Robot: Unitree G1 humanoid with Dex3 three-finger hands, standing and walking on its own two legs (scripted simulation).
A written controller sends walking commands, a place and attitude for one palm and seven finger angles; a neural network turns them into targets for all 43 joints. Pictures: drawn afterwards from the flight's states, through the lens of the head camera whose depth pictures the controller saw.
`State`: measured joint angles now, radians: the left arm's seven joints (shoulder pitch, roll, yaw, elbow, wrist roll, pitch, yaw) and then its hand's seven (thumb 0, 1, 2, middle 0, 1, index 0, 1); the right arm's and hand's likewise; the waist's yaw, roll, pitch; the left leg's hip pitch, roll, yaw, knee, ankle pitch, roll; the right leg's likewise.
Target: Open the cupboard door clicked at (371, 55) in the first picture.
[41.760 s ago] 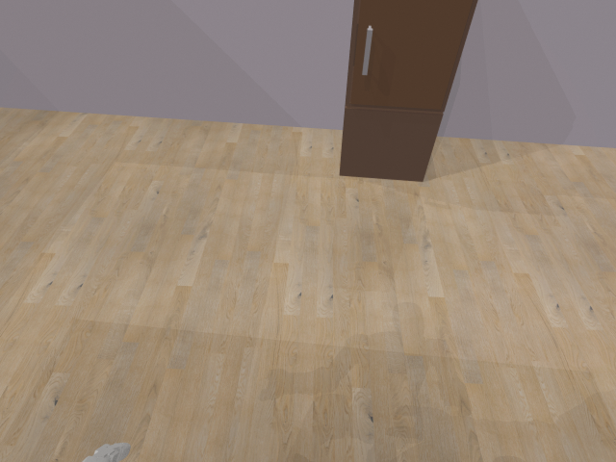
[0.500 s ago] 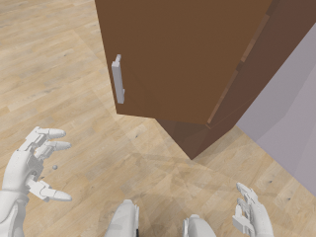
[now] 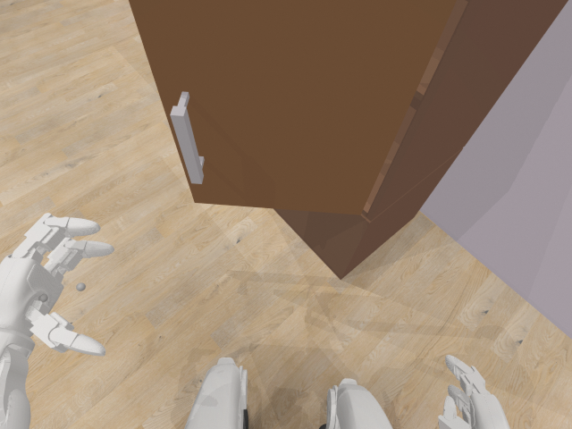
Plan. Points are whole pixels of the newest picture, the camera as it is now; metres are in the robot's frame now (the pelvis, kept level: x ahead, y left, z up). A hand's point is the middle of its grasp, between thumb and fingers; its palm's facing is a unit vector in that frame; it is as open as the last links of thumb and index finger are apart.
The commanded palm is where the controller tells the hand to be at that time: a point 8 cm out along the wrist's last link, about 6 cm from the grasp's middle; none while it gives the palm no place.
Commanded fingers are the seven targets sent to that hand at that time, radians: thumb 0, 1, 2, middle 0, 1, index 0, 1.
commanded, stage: raise the hand with hooked fingers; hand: left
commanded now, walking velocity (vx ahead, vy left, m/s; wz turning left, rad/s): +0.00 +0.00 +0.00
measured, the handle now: (191, 141) +0.55 +0.20 +0.01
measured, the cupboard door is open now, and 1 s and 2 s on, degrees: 47 47 47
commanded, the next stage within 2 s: move the hooked fingers beside the handle in 0.28 s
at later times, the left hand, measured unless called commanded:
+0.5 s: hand (86, 280) +0.29 +0.27 +0.04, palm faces -0.01 -1.00 -0.05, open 14.0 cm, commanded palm +0.28 +0.31 +0.04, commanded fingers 0.00 -0.50 0.30 -0.30 -1.20 -0.30 -1.20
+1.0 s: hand (113, 225) +0.37 +0.27 +0.02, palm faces -0.02 -1.00 -0.03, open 14.0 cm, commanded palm +0.36 +0.31 +0.03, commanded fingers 0.00 -0.50 0.30 -0.30 -1.20 -0.30 -1.20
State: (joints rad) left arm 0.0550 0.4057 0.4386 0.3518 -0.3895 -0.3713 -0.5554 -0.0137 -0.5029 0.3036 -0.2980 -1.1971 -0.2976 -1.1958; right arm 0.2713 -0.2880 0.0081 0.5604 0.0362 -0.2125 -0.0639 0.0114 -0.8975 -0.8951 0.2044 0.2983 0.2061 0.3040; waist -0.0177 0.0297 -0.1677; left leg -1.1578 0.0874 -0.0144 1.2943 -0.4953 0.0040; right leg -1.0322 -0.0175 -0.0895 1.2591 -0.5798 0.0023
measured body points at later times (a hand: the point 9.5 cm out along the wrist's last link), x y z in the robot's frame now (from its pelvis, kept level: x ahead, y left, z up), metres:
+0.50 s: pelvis +0.00 +0.00 +0.00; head +0.10 +0.02 +0.44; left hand +0.28 +0.32 +0.05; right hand +0.18 -0.25 -0.09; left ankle +0.06 +0.12 -0.62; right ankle +0.01 -0.13 -0.62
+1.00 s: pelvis +0.00 +0.01 -0.01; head +0.12 +0.03 +0.42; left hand +0.37 +0.32 +0.03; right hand +0.12 -0.26 -0.11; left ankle +0.06 +0.12 -0.62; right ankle +0.01 -0.13 -0.62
